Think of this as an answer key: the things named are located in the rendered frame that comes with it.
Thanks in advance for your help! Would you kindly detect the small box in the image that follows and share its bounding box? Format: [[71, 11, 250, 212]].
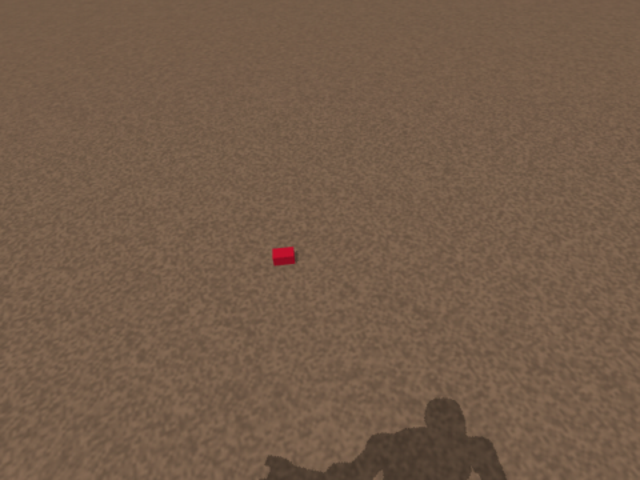
[[272, 247, 295, 266]]

